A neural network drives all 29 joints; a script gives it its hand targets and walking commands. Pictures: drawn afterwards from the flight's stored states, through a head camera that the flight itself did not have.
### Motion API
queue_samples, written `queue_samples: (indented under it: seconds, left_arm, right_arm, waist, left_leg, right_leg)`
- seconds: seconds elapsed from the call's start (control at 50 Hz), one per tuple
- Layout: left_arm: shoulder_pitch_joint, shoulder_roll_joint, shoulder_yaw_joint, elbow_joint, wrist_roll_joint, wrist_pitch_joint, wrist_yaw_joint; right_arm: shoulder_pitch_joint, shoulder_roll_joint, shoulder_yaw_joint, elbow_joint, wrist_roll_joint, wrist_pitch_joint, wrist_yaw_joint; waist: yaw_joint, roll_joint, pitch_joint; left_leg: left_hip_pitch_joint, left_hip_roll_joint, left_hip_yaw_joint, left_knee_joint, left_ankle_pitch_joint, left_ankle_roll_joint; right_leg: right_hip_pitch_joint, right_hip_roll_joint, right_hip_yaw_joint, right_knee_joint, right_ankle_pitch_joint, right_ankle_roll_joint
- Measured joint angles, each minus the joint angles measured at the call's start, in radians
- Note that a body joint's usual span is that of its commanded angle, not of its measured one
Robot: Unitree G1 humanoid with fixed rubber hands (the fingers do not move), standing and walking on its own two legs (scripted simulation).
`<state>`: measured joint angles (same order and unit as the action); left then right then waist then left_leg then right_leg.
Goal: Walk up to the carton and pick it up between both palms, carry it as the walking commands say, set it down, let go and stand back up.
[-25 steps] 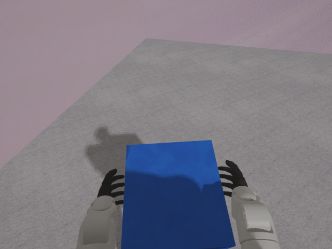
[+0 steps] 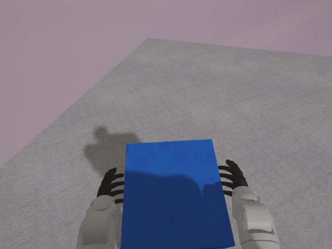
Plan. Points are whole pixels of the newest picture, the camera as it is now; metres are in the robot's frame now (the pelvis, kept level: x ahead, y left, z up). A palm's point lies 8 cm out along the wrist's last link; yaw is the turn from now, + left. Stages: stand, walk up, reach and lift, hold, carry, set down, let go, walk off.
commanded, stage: carry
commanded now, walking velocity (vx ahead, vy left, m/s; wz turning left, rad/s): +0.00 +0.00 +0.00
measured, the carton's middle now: (172, 198) +0.31 +0.00 -0.05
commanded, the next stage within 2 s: none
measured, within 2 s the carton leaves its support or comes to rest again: neither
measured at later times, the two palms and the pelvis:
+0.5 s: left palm (92, 206) +0.25 +0.19 +0.03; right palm (228, 198) +0.26 -0.13 +0.03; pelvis -0.01 +0.03 +0.00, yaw +0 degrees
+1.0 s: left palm (87, 214) +0.23 +0.19 +0.04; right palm (229, 210) +0.23 -0.12 +0.03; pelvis -0.04 +0.04 +0.00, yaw -1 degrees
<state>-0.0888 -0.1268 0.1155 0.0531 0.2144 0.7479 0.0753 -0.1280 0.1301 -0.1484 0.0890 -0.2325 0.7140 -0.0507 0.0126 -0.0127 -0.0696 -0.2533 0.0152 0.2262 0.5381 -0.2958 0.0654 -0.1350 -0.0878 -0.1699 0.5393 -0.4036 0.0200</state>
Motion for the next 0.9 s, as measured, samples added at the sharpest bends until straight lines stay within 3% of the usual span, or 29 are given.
queue_samples:
  seconds: [0.58,0.9]
  left_arm:
    - [-0.012,-0.001,-0.006,0.015,0.002,-0.007,0.005]
    - [-0.007,0.000,-0.008,0.018,-0.002,-0.004,0.005]
  right_arm:
    - [-0.001,0.000,-0.015,0.022,-0.002,-0.018,0.002]
    - [0.006,-0.001,-0.018,0.036,-0.005,-0.022,0.007]
  waist:
    - [0.005,0.011,0.010]
    - [0.005,0.012,-0.001]
  left_leg:
    - [-0.013,-0.031,0.023,-0.019,0.023,0.054]
    - [-0.020,-0.035,0.030,-0.033,0.051,0.065]
  right_leg:
    - [-0.024,-0.033,0.019,-0.005,0.040,0.045]
    - [-0.042,-0.038,0.027,0.002,0.059,0.048]
